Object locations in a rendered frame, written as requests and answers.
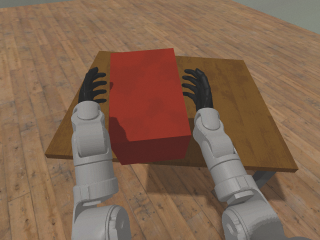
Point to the robot right forearm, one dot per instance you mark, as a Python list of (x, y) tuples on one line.
[(232, 183)]

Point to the table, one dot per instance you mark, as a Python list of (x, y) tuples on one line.
[(242, 110)]

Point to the robot right upper arm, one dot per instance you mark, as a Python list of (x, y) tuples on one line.
[(253, 220)]

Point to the robot left forearm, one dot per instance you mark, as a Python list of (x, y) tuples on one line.
[(92, 158)]

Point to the carton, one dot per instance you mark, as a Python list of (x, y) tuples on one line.
[(148, 120)]

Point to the left robot hand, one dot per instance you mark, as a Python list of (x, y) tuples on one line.
[(86, 91)]

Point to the right robot hand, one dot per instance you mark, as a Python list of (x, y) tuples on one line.
[(202, 96)]

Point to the robot left upper arm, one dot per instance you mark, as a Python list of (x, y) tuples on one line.
[(109, 222)]

